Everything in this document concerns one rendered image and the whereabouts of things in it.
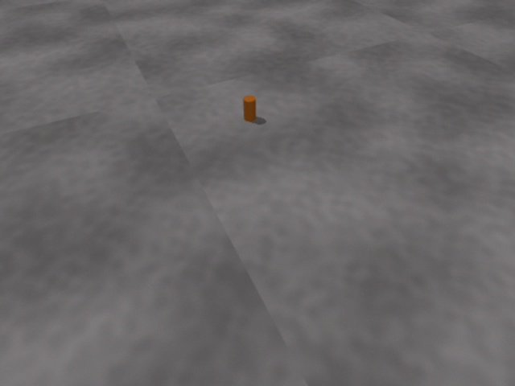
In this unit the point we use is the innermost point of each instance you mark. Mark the can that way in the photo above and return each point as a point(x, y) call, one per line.
point(249, 108)

